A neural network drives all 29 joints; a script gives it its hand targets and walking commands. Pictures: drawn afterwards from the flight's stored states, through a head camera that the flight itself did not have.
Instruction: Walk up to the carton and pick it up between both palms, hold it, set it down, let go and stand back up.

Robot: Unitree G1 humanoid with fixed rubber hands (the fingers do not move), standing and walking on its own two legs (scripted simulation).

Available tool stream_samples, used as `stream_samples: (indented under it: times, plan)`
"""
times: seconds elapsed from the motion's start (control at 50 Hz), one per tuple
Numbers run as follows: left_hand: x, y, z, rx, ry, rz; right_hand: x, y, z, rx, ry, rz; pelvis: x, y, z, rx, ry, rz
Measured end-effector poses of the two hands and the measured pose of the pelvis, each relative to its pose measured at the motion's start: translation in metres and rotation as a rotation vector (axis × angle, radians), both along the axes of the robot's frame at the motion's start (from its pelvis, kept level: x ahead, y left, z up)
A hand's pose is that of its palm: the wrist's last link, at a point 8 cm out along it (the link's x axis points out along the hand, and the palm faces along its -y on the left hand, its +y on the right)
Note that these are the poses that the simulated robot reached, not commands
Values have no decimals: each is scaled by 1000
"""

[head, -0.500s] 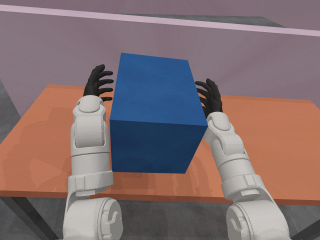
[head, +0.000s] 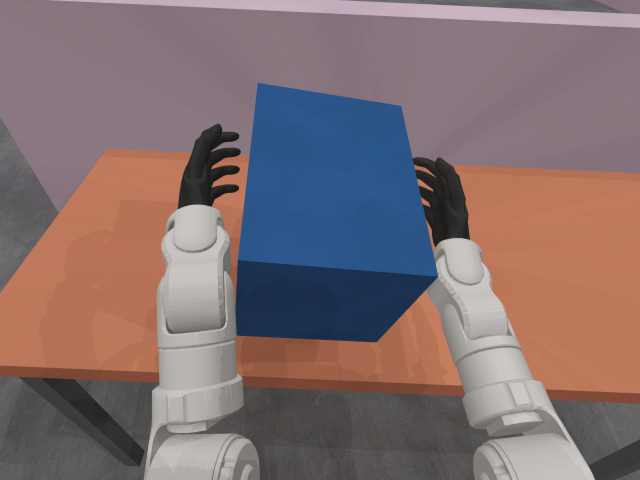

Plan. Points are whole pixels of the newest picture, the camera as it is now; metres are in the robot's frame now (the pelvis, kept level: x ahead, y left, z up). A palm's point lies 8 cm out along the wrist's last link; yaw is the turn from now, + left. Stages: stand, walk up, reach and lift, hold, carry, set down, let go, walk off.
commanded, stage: set down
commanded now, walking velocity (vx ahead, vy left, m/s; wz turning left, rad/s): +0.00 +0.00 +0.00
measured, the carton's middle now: (319, 218) +0.41 +0.01 +0.12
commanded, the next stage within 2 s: none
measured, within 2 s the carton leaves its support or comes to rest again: neither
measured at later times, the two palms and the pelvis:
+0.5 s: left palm (210, 213) +0.37 +0.14 +0.17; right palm (435, 224) +0.40 -0.14 +0.13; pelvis +0.03 -0.02 +0.00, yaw +3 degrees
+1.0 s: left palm (207, 239) +0.35 +0.14 +0.14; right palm (422, 227) +0.41 -0.13 +0.11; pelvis +0.01 -0.02 +0.00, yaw +2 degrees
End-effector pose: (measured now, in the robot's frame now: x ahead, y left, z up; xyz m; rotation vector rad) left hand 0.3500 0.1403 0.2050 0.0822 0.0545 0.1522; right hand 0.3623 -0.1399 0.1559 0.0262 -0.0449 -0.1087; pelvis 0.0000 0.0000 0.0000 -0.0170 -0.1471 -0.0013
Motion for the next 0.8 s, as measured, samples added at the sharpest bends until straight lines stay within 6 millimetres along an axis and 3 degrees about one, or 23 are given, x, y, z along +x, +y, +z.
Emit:
stream_samples:
  times: [0.12,0.28,0.44,0.58,0.8]
  plan:
    - [-4,10,-10,-7,19,59,13,9,5,-63,12,61,1,-15,0,11,-14,21]
    - [1,21,-37,-19,66,96,28,21,-13,-77,56,104,9,-30,0,10,18,64]
    - [14,6,-37,4,58,79,34,6,-28,-19,50,80,22,-23,0,2,32,63]
    - [24,-6,-34,5,59,49,36,-6,-27,-38,50,49,27,-14,0,4,21,30]
    - [11,8,-58,-34,127,127,43,8,-36,-103,113,129,22,-14,1,1,46,3]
